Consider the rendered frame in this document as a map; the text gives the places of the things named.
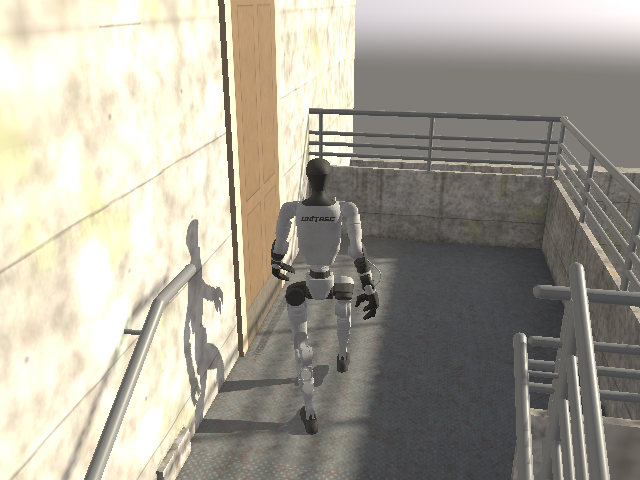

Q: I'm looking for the right robot hand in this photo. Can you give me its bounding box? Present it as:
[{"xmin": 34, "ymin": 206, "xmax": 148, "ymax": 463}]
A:
[{"xmin": 355, "ymin": 291, "xmax": 379, "ymax": 320}]

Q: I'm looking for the robot right foot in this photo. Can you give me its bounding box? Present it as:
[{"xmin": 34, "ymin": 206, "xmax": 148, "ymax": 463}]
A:
[{"xmin": 337, "ymin": 352, "xmax": 350, "ymax": 373}]

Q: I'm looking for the robot left forearm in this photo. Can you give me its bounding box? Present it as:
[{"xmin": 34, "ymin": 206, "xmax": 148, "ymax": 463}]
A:
[{"xmin": 271, "ymin": 239, "xmax": 285, "ymax": 269}]

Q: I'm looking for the robot right upper arm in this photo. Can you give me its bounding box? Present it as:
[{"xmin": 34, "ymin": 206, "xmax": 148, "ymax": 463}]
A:
[{"xmin": 339, "ymin": 201, "xmax": 364, "ymax": 259}]

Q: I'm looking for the robot torso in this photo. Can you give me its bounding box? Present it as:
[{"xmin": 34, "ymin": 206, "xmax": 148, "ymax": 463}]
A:
[{"xmin": 296, "ymin": 197, "xmax": 343, "ymax": 300}]

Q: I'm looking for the robot right forearm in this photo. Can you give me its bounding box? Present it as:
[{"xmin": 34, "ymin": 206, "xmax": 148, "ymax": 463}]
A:
[{"xmin": 354, "ymin": 243, "xmax": 376, "ymax": 295}]

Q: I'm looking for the robot left upper arm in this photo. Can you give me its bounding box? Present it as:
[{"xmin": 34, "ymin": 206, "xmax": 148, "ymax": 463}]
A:
[{"xmin": 273, "ymin": 201, "xmax": 299, "ymax": 255}]

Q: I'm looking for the left robot hand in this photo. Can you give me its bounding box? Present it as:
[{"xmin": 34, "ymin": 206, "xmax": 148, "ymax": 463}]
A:
[{"xmin": 272, "ymin": 263, "xmax": 295, "ymax": 281}]

